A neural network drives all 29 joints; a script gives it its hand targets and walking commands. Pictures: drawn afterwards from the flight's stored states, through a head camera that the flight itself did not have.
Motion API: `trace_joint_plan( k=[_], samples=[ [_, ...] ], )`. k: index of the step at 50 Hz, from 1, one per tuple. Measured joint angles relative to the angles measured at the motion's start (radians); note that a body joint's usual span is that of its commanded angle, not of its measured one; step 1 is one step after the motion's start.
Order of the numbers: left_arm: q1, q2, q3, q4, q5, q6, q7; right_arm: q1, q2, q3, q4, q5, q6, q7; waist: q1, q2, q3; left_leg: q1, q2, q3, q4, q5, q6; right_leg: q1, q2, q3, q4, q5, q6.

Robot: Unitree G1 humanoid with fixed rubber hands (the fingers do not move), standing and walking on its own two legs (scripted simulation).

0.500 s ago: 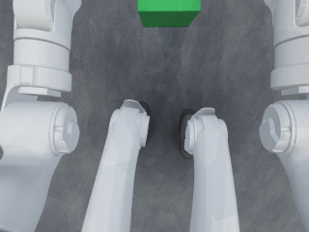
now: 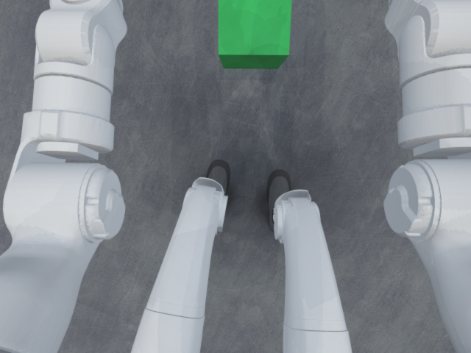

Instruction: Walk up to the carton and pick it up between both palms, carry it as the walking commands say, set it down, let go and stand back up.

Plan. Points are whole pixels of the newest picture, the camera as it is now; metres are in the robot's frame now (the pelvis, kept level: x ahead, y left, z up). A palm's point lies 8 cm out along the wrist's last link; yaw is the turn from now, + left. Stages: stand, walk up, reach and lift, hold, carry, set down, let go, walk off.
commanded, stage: set down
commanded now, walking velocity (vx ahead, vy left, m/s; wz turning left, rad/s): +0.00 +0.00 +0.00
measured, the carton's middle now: (252, 18) +0.64 +0.04 -0.55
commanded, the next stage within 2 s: let go in 0.02 s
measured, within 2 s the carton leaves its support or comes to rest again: neither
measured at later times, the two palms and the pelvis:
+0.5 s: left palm (35, 108) +0.39 +0.24 -0.05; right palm (442, 112) +0.43 -0.15 -0.06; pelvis +0.03 +0.01 +0.06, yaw +1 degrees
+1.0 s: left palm out of the picture +0.27 +0.23 +0.05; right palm out of the picture +0.29 -0.22 +0.03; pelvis +0.11 +0.00 +0.12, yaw +0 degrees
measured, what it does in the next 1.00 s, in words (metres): rises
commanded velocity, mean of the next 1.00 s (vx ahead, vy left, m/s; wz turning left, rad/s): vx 0.00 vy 0.00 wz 0.00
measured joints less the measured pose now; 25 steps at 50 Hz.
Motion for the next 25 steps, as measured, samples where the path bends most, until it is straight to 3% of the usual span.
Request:
trace_joint_plan(
  k=[4, 7, 16, 20, 25],
  samples=[
    [0.002, -0.029, 0.022, 0.037, 0.045, -0.057, -0.010, 0.007, 0.016, -0.038, 0.034, -0.039, -0.056, 0.006, 0.001, -0.008, 0.001, 0.031, 0.002, -0.005, -0.051, 0.018, -0.002, 0.032, -0.001, 0.000, -0.053, 0.019, -0.001],
    [0.048, -0.047, 0.005, 0.003, 0.072, -0.081, -0.014, 0.054, 0.033, -0.053, 0.003, -0.078, -0.080, -0.003, 0.000, -0.011, 0.002, 0.046, 0.002, -0.012, -0.064, 0.020, -0.003, 0.050, -0.001, -0.006, -0.071, 0.023, -0.002],
    [0.496, -0.039, -0.107, -0.298, 0.086, -0.034, -0.048, 0.500, 0.127, 0.020, -0.315, -0.095, -0.020, -0.078, -0.013, -0.005, 0.004, 0.202, -0.004, -0.018, -0.113, 0.003, 0.003, 0.210, -0.008, -0.007, -0.124, 0.004, 0.000],
    [0.681, -0.019, -0.147, -0.406, 0.062, -0.018, -0.072, 0.696, 0.124, 0.049, -0.438, -0.088, -0.009, -0.073, -0.015, 0.025, 0.001, 0.310, -0.010, -0.024, -0.146, -0.001, 0.009, 0.324, -0.016, -0.010, -0.163, -0.001, 0.002],
    [0.846, -0.017, -0.160, -0.391, 0.049, -0.046, -0.113, 0.863, 0.140, 0.053, -0.440, -0.091, -0.040, -0.033, -0.019, 0.037, -0.063, 0.426, -0.011, -0.017, -0.205, 0.004, 0.017, 0.439, -0.019, 0.002, -0.222, 0.006, 0.006]
  ],
)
